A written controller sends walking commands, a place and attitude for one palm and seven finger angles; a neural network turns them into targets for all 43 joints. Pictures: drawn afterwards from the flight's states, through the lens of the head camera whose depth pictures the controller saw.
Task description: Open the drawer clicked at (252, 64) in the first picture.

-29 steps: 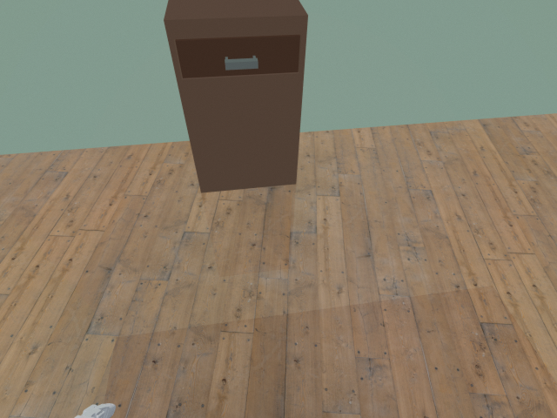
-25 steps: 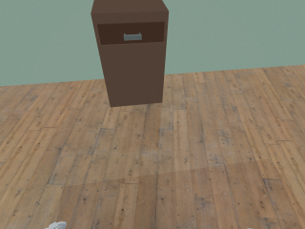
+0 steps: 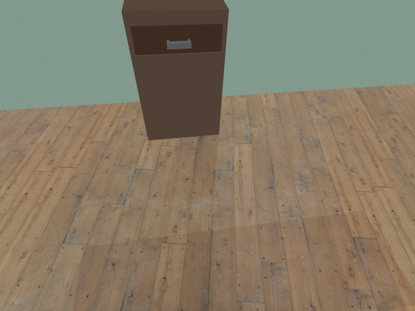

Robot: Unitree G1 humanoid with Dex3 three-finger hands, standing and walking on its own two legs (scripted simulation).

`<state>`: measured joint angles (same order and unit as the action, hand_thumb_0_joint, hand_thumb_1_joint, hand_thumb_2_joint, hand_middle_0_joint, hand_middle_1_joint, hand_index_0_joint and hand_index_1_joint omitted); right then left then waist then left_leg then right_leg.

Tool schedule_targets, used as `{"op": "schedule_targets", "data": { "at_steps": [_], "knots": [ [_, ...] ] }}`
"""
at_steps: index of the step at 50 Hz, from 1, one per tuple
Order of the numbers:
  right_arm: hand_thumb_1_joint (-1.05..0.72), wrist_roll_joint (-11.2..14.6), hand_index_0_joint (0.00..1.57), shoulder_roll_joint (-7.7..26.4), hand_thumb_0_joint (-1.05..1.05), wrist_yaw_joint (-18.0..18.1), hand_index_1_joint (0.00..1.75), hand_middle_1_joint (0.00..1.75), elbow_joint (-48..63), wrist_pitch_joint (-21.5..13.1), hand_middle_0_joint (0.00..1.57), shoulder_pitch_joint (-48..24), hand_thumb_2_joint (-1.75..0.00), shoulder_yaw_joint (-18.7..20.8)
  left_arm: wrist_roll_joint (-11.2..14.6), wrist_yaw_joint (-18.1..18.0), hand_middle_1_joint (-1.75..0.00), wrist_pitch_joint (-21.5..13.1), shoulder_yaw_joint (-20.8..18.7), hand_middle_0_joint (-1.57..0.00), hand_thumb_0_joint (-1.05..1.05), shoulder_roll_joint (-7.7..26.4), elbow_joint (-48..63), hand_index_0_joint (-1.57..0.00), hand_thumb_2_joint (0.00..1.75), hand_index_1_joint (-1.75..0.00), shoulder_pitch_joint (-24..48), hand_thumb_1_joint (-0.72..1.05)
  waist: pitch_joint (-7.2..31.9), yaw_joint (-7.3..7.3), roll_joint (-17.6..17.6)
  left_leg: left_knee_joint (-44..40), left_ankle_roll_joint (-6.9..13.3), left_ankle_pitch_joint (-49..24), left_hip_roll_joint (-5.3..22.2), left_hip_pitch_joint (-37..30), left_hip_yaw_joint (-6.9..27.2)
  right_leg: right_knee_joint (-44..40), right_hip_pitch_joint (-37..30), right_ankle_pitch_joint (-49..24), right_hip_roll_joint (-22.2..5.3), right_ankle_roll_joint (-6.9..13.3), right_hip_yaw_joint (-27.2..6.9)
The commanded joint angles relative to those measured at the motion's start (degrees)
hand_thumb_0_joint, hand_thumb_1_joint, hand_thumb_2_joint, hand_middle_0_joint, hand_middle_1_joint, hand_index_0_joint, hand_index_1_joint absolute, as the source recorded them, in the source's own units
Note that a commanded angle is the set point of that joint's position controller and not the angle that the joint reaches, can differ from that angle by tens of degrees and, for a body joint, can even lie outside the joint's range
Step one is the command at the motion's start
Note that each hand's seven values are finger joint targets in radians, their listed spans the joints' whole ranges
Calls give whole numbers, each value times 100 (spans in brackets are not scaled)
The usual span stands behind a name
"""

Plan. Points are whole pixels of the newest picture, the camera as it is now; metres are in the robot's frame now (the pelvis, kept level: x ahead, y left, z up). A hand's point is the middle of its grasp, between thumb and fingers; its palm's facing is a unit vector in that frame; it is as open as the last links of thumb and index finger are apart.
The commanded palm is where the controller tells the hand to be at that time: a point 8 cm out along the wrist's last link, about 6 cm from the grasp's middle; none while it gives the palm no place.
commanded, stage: stand and wait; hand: left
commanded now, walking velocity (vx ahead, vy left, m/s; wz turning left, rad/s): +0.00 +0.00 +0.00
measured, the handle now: (178, 42) +1.32 +0.22 -0.08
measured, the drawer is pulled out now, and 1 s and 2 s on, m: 0.00 0.00 0.00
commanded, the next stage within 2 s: look at it before walking up in 0.24 s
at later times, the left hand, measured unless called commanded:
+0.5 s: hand out of the picture +0.08 +0.24 -0.15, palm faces -0.03 -0.94 -0.33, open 7.4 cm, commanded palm none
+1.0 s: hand out of the picture +0.07 +0.24 -0.15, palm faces -0.03 -0.94 -0.33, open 7.4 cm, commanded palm none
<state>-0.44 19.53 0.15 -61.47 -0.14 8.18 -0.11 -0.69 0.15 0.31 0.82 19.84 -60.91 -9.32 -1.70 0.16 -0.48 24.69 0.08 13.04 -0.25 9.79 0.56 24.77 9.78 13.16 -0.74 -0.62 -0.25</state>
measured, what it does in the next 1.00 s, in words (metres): stands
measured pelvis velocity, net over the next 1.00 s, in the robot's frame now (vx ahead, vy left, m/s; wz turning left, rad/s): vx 0.00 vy -0.01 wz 0.00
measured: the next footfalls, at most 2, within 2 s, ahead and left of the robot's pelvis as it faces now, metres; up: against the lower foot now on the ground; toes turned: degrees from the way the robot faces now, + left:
right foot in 1.38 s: +0.13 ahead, -0.15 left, +0.00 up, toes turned -13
left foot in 1.84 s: +0.47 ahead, +0.03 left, +0.00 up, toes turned -3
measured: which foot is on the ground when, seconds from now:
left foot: down 0.00-1.00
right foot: down 0.00-1.00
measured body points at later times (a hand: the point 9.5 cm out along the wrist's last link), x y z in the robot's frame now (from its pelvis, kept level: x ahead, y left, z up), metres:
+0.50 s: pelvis +0.00 +0.00 +0.00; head +0.00 +0.00 +0.45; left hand +0.08 +0.29 -0.13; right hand +0.08 -0.30 -0.13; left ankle +0.00 +0.12 -0.74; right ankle +0.00 -0.13 -0.74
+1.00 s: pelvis +0.00 -0.01 +0.00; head +0.00 -0.01 +0.45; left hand +0.07 +0.29 -0.13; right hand +0.08 -0.30 -0.13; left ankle +0.00 +0.12 -0.74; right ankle +0.00 -0.13 -0.74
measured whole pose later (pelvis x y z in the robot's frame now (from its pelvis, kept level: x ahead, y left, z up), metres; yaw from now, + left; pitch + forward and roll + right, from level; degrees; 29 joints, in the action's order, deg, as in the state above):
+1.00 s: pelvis +0.00 -0.01 +0.00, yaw +0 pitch -2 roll +0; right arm -0.2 19.5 0.2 -63.6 -0.4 7.1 -0.5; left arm -0.8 0.1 -0.1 0.8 19.5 -62.6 -8.5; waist -1.7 0.3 -0.2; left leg 21.0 -0.6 11.4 0.3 7.6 0.7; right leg 21.5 7.8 11.7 -0.2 -0.1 -0.1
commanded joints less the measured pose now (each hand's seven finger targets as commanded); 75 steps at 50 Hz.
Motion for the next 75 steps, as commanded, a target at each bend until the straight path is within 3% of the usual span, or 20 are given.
{"op": "schedule_targets", "data": {
  "at_steps": [1, 19, 28, 48, 50, 52, 54, 58, 60, 61, 62, 64, 66, 68, 69, 70, 71, 72, 73, 75],
  "knots": [
    [-90, -12, 20, 1150, 0, 51, 30, 30, 362, -180, 20, -400, -90, 238, 16, -72, -30, -157, -270, -20, 0, 1129, 381, -20, 90, -30, 334, 90, 368, -9, 42, -479, 211, -694, 656, 9, 576, -463, -63, -493, -590, 259, -570],
    [-90, -9, 20, 1158, 0, 43, 30, 30, 205, -177, 20, -415, -90, 225, 0, -76, -30, -151, -261, -20, 0, 1121, 278, -20, 90, -30, 394, 90, 162, 1, 15, -670, 190, -606, 672, -13, 599, -620, -8, -383, -594, 224, -571],
    [-90, -3, 20, 1161, 0, 48, 30, 30, 197, -187, 20, -408, -90, 218, 4, -80, -30, -175, -264, -20, 0, 1144, 280, -20, 90, -30, 381, 90, 389, -15, -13, -613, 173, -963, 688, -201, 566, -595, -153, -797, -621, 241, -575],
    [-90, 6, 20, 1165, 0, 54, 30, 30, 151, -172, 20, -432, -90, 198, 4, -75, -30, -174, -263, -20, 0, 1142, 211, -20, 90, -30, 323, 90, 294, 0, 11, -697, 154, -866, 695, -238, 565, -714, -154, -726, -621, 232, -595],
    [-90, -48, 20, 447, 0, 31, 30, 30, -17, -74, 20, -38, -90, 30, 7, -94, -30, -50, -111, -20, 0, 439, 33, -20, 90, -30, -85, 90, 355, -5, 3, -561, 34, -151, 647, -271, 352, -684, -77, 157, -560, 158, -607],
    [-90, -88, 20, 438, 0, 12, 30, 30, -11, -2, 20, 135, -90, 70, -33, -38, -30, 32, -152, -20, 0, 467, 32, -20, 90, -30, -256, 90, -67, 9, -97, -507, 50, 1305, 566, 103, 272, -786, 321, 1533, -474, 242, -827],
    [-90, -120, 20, 488, 0, 3, 30, 30, 53, 16, 20, 233, -90, 123, -68, 21, -30, 76, -235, -20, 0, 518, 133, -20, 90, -30, -339, 90, -492, 12, -159, -461, 84, 2072, 539, 508, 265, -765, 680, 2250, -390, 352, -1016],
    [-90, -106, 20, 513, 0, 30, 30, 30, 150, -82, 20, 598, -90, 229, -57, 92, -30, 15, -325, -20, 0, 328, 330, -20, 90, -30, -578, 90, -709, -67, 138, -409, 328, 2227, 835, 344, 518, -61, 1225, 2027, -134, 489, -951],
    [-90, -98, 20, 691, 0, 72, 30, 30, 91, -169, 20, 1059, -90, 328, -41, 128, -30, -66, -314, -20, 0, 27, 459, -20, 90, -30, -509, 90, -518, -246, 864, -977, 708, 2101, 1540, -461, 1356, 1251, 1868, 1208, 267, 354, -213],
    [-90, -75, 20, 763, 0, 81, 30, 30, 69, -217, 20, 1292, -90, 400, -41, 139, -30, -113, -308, -20, 0, -57, 623, -20, 90, -30, -245, 90, -468, -364, 1135, -1266, 985, 1820, 1988, -959, 1734, 1939, 2467, 1326, 213, 249, 93],
    [-90, -71, 20, 705, 0, 77, 30, 30, 49, -255, 20, 1459, -90, 425, -55, 145, -30, -138, -328, -20, 0, -70, 755, -20, 90, -30, 39, 90, -527, -469, 1032, -1423, 1168, 1504, 2220, -1084, 1795, 2407, 2790, 1583, -23, 210, 21],
    [-90, -86, 20, 510, 0, 87, 30, 30, 49, -320, 20, 1442, -90, 412, -58, 164, -30, -185, -374, -20, 0, -154, 849, -20, 90, -30, 149, 90, -658, -395, 955, -1262, 1193, 437, 2256, -999, 1449, 2496, 2827, 1592, -335, 174, -24],
    [-90, -110, 20, 377, 0, 94, 30, 30, 64, -337, 20, 1160, -90, 383, -36, 198, -30, -228, -381, -20, 0, -319, 732, -20, 90, -30, -209, 90, -501, -118, 799, -845, 913, -456, 2018, -569, 671, 1702, 1892, 1457, -374, 195, 177],
    [-90, -92, 20, 277, 0, 96, 30, 30, 81, -336, 20, 878, -90, 354, -61, 209, -30, -273, -435, -20, 0, -387, 228, -20, 90, -30, -1591, 90, 106, 532, 147, 834, 405, -623, 1282, 326, -389, 335, -368, 201, 27, 253, 619],
    [-90, 2, 20, -52, 0, 39, 30, 30, 194, -365, 20, 860, -90, 296, -109, 116, -30, -351, -564, -20, 0, 183, -80, -20, 90, -30, -2479, 90, 496, 837, -1250, 2522, 109, 175, 731, 1631, -936, -304, -1648, 723, -954, 599, -950],
    [-90, -11, 20, -324, 0, -6, 30, 30, 480, -424, 20, 570, -90, 224, -31, 17, -30, -394, -636, -20, 0, 606, -234, -20, 90, -30, -3005, 90, 411, 896, -2147, 3794, -36, 1845, 221, 2813, -892, -1121, -1961, 217, -2084, 1058, -3155],
    [-90, -37, 20, -171, 0, -8, 30, 30, 515, -407, 20, 433, -90, 279, 27, -58, -30, -386, -614, -20, 0, 506, -203, -20, 90, -30, -2891, 90, 281, 800, -1452, 4288, 23, 1811, 476, 3046, -406, -1180, -1911, 18, -2230, 1306, -3236],
    [-90, -31, 20, -244, 0, -16, 30, 30, 425, -418, 20, 292, -90, 314, 11, -76, -30, -392, -578, -20, 0, 304, -147, -20, 90, -30, -2505, 90, -113, 684, -883, 4470, 53, 1348, 707, 3152, -319, -1096, -1422, 102, -2087, 1430, -2821],
    [-90, -41, 20, -372, 0, -26, 30, 30, 405, -400, 20, 202, -90, 308, -17, -77, -30, -394, -528, -20, 0, 138, -48, -20, 90, -30, -2217, 90, -384, 565, -557, 4544, 22, 1107, 799, 3149, -265, -1193, -926, 301, -2024, 1413, -2677],
    [-90, -97, 20, -516, 0, -52, 30, 30, 295, -308, 20, 357, -90, 322, -62, -105, -30, -414, -420, -20, 0, -232, 43, -20, 90, -30, -1792, 90, -702, 248, -203, 4292, -66, 669, 918, 2876, -254, -1324, -204, -82, -1772, 1273, -1929]
  ]
}}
